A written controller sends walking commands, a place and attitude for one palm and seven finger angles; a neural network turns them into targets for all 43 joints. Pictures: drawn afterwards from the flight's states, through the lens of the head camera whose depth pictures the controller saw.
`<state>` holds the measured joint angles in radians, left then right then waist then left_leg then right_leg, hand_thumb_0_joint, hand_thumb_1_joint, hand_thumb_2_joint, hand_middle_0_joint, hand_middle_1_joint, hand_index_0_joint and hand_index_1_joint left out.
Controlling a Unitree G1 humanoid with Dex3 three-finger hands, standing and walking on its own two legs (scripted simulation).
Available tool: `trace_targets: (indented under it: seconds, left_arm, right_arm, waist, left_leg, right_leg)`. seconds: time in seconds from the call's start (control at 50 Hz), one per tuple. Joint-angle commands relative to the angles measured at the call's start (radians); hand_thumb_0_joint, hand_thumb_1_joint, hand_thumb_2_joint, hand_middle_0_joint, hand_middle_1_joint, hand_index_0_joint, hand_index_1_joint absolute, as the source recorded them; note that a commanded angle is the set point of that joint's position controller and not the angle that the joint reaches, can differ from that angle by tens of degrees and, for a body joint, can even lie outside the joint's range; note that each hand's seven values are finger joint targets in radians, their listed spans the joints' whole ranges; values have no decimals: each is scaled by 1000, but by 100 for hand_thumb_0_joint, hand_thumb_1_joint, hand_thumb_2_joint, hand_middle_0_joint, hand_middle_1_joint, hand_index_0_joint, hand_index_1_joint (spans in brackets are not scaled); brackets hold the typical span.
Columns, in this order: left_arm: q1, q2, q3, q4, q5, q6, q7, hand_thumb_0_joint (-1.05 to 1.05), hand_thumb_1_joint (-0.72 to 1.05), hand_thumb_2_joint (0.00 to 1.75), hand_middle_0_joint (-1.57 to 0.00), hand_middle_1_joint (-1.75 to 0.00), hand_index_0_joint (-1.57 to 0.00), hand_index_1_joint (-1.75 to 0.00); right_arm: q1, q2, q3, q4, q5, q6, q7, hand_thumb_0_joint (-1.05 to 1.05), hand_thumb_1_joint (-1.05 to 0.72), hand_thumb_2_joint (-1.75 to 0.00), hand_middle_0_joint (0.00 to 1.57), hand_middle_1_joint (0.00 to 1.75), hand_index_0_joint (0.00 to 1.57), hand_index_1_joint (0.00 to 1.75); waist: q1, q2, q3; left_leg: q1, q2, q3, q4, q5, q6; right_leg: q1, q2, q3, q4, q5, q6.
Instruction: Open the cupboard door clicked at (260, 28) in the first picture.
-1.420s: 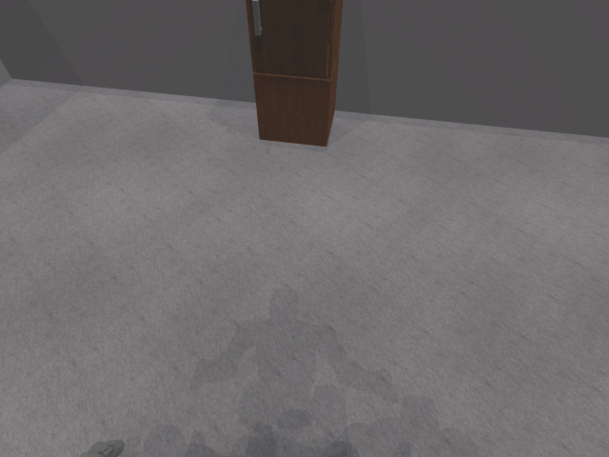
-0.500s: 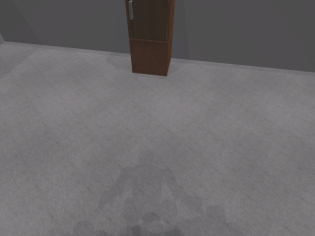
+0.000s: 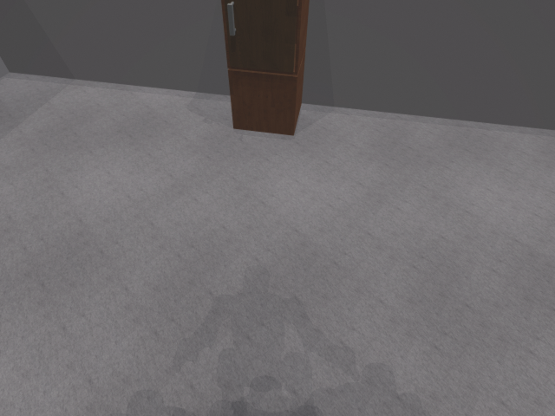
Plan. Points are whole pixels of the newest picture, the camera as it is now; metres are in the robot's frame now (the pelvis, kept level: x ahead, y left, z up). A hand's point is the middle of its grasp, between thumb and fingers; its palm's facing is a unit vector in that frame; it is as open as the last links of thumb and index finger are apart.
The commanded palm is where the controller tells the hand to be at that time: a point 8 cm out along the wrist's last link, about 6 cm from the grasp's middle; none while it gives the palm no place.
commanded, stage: look at it before walking up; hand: left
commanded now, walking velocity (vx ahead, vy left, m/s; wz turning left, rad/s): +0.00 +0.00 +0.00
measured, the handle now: (232, 18) +1.82 +0.32 -0.10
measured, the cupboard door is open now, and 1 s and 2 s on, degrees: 0 0 0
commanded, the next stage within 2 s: walk to a spot facing it in 0.32 s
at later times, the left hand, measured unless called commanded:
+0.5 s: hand out of the picture +0.07 +0.25 -0.16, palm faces -0.02 -0.94 -0.33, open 7.4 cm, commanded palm none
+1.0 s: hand out of the picture +0.15 +0.22 -0.18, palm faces +0.13 -0.98 -0.16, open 7.3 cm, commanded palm none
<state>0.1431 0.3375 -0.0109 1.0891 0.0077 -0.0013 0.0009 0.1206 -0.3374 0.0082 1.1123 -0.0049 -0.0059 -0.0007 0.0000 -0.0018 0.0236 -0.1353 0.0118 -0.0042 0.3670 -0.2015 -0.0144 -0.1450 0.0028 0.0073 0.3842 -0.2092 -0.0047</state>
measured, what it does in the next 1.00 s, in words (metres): walks ahead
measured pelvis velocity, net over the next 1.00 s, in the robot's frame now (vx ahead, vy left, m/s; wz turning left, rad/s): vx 0.13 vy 0.04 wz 0.15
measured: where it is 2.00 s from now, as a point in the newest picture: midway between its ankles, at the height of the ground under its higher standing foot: (255, 327)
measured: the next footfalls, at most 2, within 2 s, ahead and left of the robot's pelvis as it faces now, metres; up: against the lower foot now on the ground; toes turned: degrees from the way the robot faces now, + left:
right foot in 1.12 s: +0.35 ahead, -0.08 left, +0.00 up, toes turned +3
left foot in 1.50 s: +0.45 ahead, +0.20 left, +0.00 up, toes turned +26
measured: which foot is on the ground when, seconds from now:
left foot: down 0.00-1.00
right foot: down 0.00-0.70, up 0.72-1.00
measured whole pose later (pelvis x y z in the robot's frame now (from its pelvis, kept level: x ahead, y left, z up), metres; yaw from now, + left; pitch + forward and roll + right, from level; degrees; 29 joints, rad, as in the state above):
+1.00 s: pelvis +0.13 +0.04 +0.00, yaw +9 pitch +1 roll +0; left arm 0.21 0.18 0.04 1.04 0.02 0.00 -0.02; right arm 0.52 -0.07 -0.01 1.18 -0.02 -0.06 -0.02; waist -0.05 -0.02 0.04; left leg 0.00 -0.03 -0.01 0.30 -0.31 0.04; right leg -0.56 -0.11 -0.08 0.84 -0.26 0.03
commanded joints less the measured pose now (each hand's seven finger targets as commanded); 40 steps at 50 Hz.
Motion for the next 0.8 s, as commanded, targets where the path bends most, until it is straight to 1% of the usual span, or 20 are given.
trace_targets:
  seconds: [0.0, 0.08, 0.26, 0.4, 0.42, 0.44, 0.48, 0.5, 0.54, 0.58, 0.6, 0.62, 0.64, 0.66, 0.68, 0.7, 0.72, 0.74, 0.76, 0.78]
  left_arm:
    - [-36, 209, 42, -67, 4, -24, 8, 0, 90, 90, -20, -30, -20, -30]
    - [-31, 207, 42, -65, 4, -26, 10, 0, 90, 90, -20, -30, -20, -30]
    - [-28, 209, 43, -62, 4, -28, 11, 0, 90, 90, -20, -30, -20, -30]
    - [-35, 209, 42, -63, 4, -25, 9, 0, 90, 90, -20, -30, -20, -30]
    - [8, 132, 28, -45, 2, -17, 12, 0, 90, 90, -20, -30, -20, -30]
    - [43, 88, 17, -33, 5, -5, 14, 0, 90, 90, -20, -30, -20, -30]
    - [82, 99, 26, -33, 12, 8, 7, 0, 90, 90, -20, -30, -20, -30]
    - [100, 110, 33, -37, 14, 11, 3, 0, 90, 90, -20, -30, -20, -30]
    - [146, 131, 51, -48, 15, 9, 1, 0, 90, 90, -20, -30, -20, -30]
    - [173, 143, 66, -60, 13, -7, 6, 0, 90, 90, -20, -30, -20, -30]
    - [169, 133, 70, -64, 14, -14, 7, 0, 90, 90, -20, -30, -20, -30]
    - [151, 123, 72, -70, 16, -19, 7, 0, 90, 90, -20, -30, -20, -30]
    - [127, 105, 71, -77, 14, -19, 6, 0, 90, 90, -20, -30, -20, -30]
    - [112, 66, 66, -85, 11, -15, 1, 0, 90, 90, -20, -30, -20, -30]
    - [102, -4, 56, -106, 8, -12, -6, 0, 90, 90, -20, -30, -20, -30]
    - [32, -32, 47, -148, 17, -18, -3, 0, 90, 90, -20, -30, -20, -30]
    - [-1, -23, 52, -160, 24, -27, -1, 0, 90, 90, -20, -30, -20, -30]
    - [5, -36, 54, -149, 22, -38, -8, 0, 90, 90, -20, -30, -20, -30]
    - [15, -33, 54, -137, 21, -47, -16, 0, 90, 90, -20, -30, -20, -30]
    - [29, -52, 54, -125, 21, -47, -18, 0, 90, 90, -20, -30, -20, -30]
  right_arm:
    - [-47, -204, -40, -63, -2, -27, -12, 0, -90, -90, 20, 30, 20, 30]
    - [-42, -204, -41, -62, -1, -29, -13, 0, -90, -90, 20, 30, 20, 30]
    - [-41, -204, -41, -58, 0, -28, -13, 0, -90, -90, 20, 30, 20, 30]
    - [-41, -204, -40, -56, -1, -27, -12, 0, -90, -90, 20, 30, 20, 30]
    - [-13, -128, -23, -42, -6, -19, -9, 0, -90, -90, 20, 30, 20, 30]
    - [27, -75, -11, -30, -10, -7, -4, 0, -90, -90, 20, 30, 20, 30]
    - [59, -68, -14, -32, -18, 7, -1, 0, -90, -90, 20, 30, 20, 30]
    - [60, -65, -17, -42, -22, 12, 1, 0, -90, -90, 20, 30, 20, 30]
    - [81, -45, -22, -66, -22, 9, 1, 0, -90, -90, 20, 30, 20, 30]
    - [105, -28, -31, -85, -19, 0, 4, 0, -90, -90, 20, 30, 20, 30]
    - [114, -21, -35, -89, -18, -6, 7, 0, -90, -90, 20, 30, 20, 30]
    - [148, -4, -37, -86, -16, -11, 10, 0, -90, -90, 20, 30, 20, 30]
    - [210, 11, -37, -69, -14, -18, 12, 0, -90, -90, 20, 30, 20, 30]
    - [287, 3, -42, -45, -14, -24, 9, 0, -90, -90, 20, 30, 20, 30]
    - [388, -58, -61, -17, -23, -30, 2, 0, -90, -90, 20, 30, 20, 30]
    - [472, -93, -72, 1, -24, -36, -7, 0, -90, -90, 20, 30, 20, 30]
    - [472, -63, -64, 3, -19, -37, -18, 0, -90, -90, 20, 30, 20, 30]
    - [446, -29, -57, -5, -14, -46, -21, 0, -90, -90, 20, 30, 20, 30]
    - [428, 0, -53, -13, -11, -59, -24, 0, -90, -90, 20, 30, 20, 30]
    - [417, 14, -49, -9, -12, -68, -27, 0, -90, -90, 20, 30, 20, 30]
  waist:
    - [3, 1, -38]
    - [1, -5, -64]
    - [3, -13, -55]
    - [2, 1, -29]
    - [4, -5, -52]
    - [5, -16, -43]
    - [15, -44, 34]
    - [22, -73, 73]
    - [30, -140, 85]
    - [26, -169, 70]
    - [17, -147, 82]
    - [-5, -128, 89]
    - [-36, -95, 74]
    - [-63, 10, 83]
    - [-95, 237, 100]
    - [-115, 329, 139]
    - [-100, 210, 173]
    - [-81, 115, 152]
    - [-68, 70, 113]
    - [-54, 73, 100]
  left_leg:
    - [10, 106, -87, -55, 99, 40]
    - [28, 111, -86, -49, 138, 40]
    - [24, 111, -86, -53, 148, 37]
    - [9, 109, -90, -67, 107, 36]
    - [11, 103, -83, -55, 73, 29]
    - [-12, 89, -73, -41, -17, 22]
    - [-127, 55, -68, -12, -250, 30]
    - [-189, 32, -59, 29, -310, 30]
    - [-270, 2, 0, 178, -277, 29]
    - [-298, 23, 31, 295, -239, 31]
    - [-284, 40, 35, 298, -232, 32]
    - [-229, 48, 48, 248, -219, 35]
    - [-112, 43, 58, 154, -174, 39]
    - [4, 53, 1, 63, -200, 55]
    - [65, 204, -270, -92, -342, 113]
    - [86, 333, -542, -241, -394, 193]
    - [89, 353, -565, -236, -300, 231]
    - [111, 329, -497, -208, -176, 240]
    - [137, 310, -433, -187, -37, 237]
    - [134, 290, -365, -177, 69, 232]
  right_leg:
    - [-20, -120, 111, -76, 86, -27]
    - [0, -123, 107, -70, 138, -28]
    - [7, -123, 106, -72, 156, -27]
    - [-8, -120, 108, -86, 100, -25]
    - [2, -122, 99, -89, 39, -13]
    - [-3, -117, 95, -85, -93, -4]
    - [-41, -120, 126, -106, -344, -15]
    - [-58, -137, 153, -126, -427, -30]
    - [-33, -218, 235, -175, -509, -81]
    - [-8, -306, 287, -207, -509, -136]
    - [-31, -318, 266, -195, -462, -148]
    - [-73, -308, 206, -160, -419, -142]
    - [-139, -273, 127, -90, -381, -118]
    - [-239, -188, 26, 32, -365, -78]
    - [-378, -63, -109, 306, -332, -17]
    - [-532, 0, -125, 545, -380, 3]
    - [-604, -55, -32, 667, -320, -11]
    - [-620, -86, -10, 711, -249, -13]
    - [-611, -106, -8, 715, -200, -3]
    - [-584, -117, -16, 715, -170, 8]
